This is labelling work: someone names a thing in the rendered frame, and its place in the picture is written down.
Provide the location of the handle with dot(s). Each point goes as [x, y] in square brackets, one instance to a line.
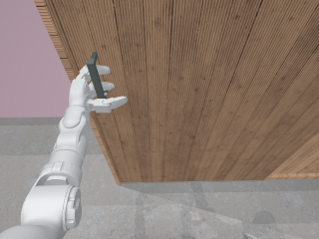
[94, 74]

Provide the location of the wardrobe door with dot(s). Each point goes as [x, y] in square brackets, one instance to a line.
[304, 160]
[218, 90]

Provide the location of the left robot hand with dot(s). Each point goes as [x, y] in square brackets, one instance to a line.
[80, 93]

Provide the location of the robot left forearm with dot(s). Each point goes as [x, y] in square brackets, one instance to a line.
[65, 163]

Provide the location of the robot left upper arm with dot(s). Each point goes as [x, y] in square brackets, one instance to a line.
[49, 212]

